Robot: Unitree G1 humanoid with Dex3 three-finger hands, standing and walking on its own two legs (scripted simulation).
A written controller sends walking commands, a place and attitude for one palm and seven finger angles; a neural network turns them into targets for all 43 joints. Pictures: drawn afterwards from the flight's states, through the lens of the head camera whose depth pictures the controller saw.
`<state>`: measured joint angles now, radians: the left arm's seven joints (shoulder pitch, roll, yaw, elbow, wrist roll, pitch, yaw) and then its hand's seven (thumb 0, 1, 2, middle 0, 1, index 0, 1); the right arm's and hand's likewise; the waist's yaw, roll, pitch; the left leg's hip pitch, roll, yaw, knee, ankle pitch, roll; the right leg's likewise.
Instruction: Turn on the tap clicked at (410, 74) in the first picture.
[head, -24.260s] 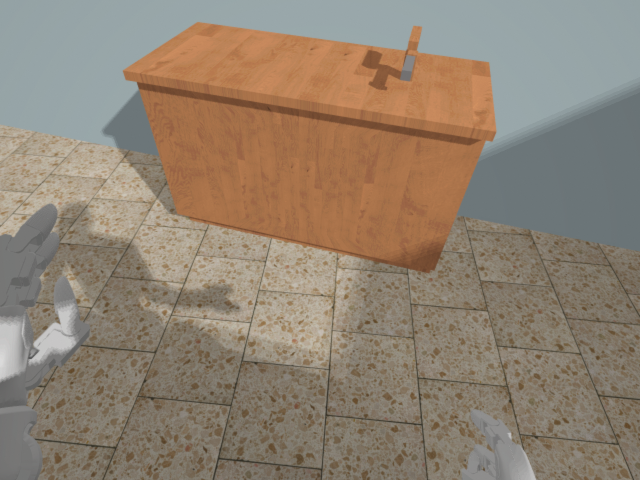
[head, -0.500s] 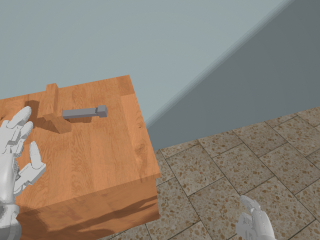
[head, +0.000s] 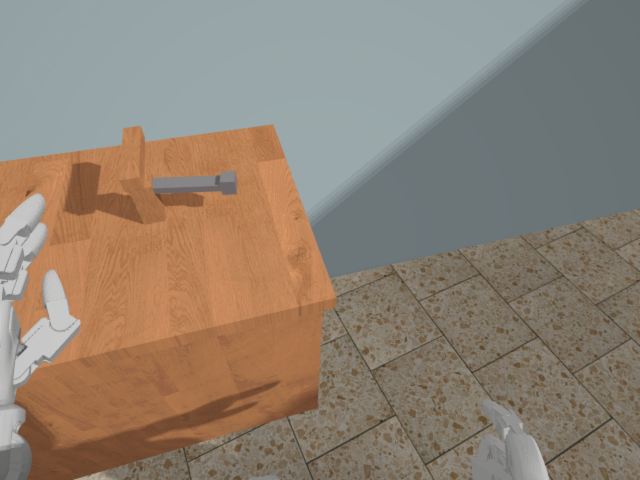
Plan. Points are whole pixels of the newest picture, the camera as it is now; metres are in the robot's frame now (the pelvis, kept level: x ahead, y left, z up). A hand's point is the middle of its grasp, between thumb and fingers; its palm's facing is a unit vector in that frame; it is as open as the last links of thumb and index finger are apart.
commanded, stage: step back with the hand held close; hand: left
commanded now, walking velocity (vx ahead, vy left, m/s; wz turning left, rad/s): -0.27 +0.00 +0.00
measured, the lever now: (228, 182) +0.55 +0.20 +0.04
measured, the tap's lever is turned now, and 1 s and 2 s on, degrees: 79 79 79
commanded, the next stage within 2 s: stop stepping back and stand still in 0.66 s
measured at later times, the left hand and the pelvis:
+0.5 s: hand (9, 402) +0.14 +0.25 +0.18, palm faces +0.44 -0.80 -0.42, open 7.4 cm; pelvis -0.06 -0.01 +0.00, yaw +1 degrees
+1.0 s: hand out of the picture +0.03 +0.20 +0.17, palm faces +0.32 -0.84 -0.43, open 7.4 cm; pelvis -0.18 -0.03 +0.01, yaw -1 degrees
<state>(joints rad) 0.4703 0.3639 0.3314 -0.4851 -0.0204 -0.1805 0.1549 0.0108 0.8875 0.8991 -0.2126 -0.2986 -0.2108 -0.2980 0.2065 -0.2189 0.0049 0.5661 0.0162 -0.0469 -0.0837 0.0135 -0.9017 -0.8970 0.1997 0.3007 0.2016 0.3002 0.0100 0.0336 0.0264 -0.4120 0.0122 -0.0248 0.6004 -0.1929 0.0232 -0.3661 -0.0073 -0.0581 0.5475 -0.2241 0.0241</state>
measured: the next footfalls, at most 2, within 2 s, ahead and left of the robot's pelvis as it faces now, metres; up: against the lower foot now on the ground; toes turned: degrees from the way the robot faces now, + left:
right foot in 0.54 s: -0.08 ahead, -0.13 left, +0.00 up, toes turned +2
left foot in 0.76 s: -0.05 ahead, +0.09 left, +0.00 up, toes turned +0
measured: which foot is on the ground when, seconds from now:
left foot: down 0.00-0.58, up 0.60-0.74, down 0.76-0.96, up 0.98-1.00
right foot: down 0.00-0.34, up 0.36-0.52, down 0.54-1.00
